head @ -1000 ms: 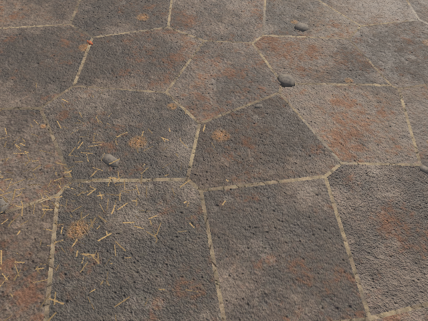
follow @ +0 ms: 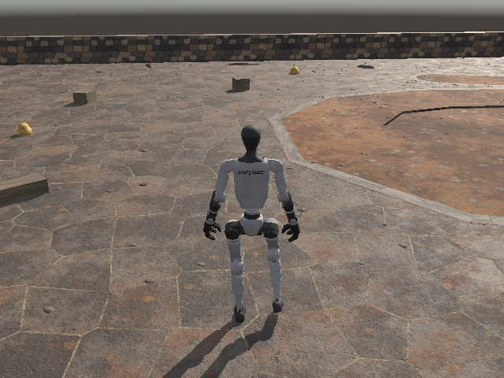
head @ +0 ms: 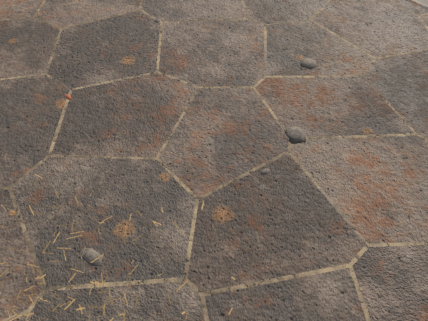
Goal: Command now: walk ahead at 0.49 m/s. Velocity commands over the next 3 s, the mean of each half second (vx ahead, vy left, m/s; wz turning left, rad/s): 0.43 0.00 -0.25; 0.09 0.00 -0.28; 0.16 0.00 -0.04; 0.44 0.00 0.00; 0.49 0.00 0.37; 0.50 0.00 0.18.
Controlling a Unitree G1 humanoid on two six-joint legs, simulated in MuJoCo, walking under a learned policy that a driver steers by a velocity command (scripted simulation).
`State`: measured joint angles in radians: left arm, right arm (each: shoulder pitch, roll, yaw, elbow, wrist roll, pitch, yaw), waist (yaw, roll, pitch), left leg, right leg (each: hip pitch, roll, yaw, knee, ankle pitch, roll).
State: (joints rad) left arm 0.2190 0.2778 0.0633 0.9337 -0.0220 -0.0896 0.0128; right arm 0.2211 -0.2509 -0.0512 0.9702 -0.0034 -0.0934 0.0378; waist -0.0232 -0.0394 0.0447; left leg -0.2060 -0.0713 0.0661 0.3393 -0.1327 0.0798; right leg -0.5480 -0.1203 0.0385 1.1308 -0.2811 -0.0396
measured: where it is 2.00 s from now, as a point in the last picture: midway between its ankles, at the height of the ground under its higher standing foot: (265, 264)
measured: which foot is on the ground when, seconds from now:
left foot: down 0.00-0.36, up 0.38-0.82, down 0.84-1.00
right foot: up 0.00-0.32, down 0.34-1.00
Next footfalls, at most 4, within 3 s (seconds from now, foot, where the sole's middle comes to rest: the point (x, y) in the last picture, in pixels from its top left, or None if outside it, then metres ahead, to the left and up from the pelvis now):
0.34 right None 0.38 -0.16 -0.78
0.84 left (212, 305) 0.54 0.01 -0.78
1.88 right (307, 235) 0.78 -0.33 -0.78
2.46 left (255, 159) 1.13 -0.18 -0.78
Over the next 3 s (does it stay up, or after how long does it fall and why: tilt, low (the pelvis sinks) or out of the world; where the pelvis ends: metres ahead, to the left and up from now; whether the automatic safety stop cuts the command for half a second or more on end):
stays up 1.29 -0.29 -0.02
